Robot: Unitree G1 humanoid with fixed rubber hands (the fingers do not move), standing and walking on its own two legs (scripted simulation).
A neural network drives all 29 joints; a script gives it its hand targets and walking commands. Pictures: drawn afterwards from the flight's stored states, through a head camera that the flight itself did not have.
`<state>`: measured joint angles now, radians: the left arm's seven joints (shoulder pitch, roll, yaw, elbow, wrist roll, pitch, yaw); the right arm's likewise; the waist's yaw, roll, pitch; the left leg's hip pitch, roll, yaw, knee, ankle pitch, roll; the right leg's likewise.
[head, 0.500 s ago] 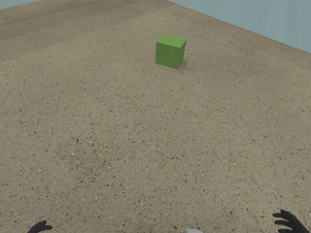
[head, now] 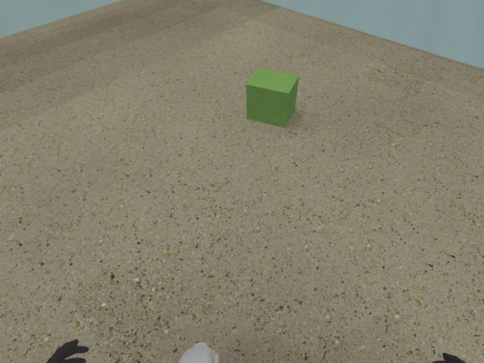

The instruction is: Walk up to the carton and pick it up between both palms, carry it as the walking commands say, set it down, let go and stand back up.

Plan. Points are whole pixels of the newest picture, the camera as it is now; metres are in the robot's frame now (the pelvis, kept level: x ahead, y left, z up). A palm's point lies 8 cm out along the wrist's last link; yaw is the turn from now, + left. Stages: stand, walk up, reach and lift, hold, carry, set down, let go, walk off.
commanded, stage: walk up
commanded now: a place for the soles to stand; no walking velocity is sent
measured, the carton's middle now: (271, 97) +1.75 -0.11 -0.64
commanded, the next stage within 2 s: none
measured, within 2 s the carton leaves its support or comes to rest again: neither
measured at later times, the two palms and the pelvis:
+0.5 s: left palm (112, 211) +0.44 +0.34 -0.07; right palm (446, 283) +0.28 -0.34 -0.06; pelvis +0.26 +0.02 +0.00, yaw -3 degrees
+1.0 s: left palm (123, 181) +0.55 +0.35 -0.09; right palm (385, 147) +0.65 -0.34 -0.07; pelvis +0.51 +0.00 -0.01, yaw -1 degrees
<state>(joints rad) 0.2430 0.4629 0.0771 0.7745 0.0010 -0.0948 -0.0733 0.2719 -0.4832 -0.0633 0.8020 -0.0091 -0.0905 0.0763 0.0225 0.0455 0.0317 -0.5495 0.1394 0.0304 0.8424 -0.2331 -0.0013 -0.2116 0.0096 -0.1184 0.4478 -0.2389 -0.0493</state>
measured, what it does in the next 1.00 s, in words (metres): walks ahead: left foot, then right foot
